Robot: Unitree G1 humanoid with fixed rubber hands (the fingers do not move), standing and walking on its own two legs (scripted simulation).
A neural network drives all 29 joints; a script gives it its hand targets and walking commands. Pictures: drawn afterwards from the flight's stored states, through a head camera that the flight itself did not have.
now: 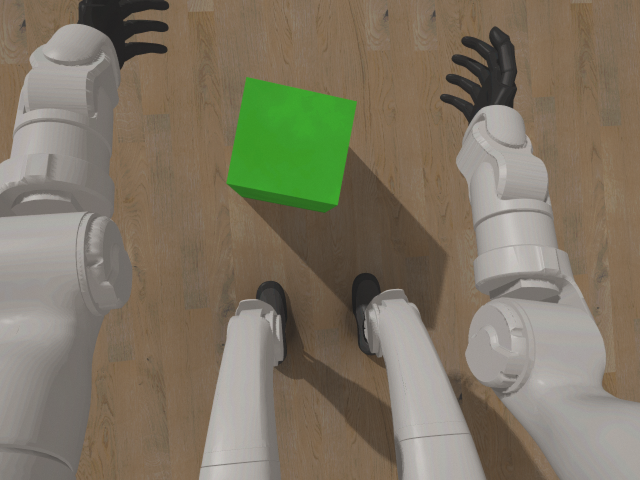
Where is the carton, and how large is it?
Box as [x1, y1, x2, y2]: [226, 77, 356, 212]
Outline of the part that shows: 246,77 226,183 241,196 323,212 335,206 338,200 356,101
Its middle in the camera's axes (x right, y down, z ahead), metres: -0.07 -0.18 +0.84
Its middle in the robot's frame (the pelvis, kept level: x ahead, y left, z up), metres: +0.52 +0.01 -0.53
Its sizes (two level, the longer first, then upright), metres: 0.210 0.200 0.250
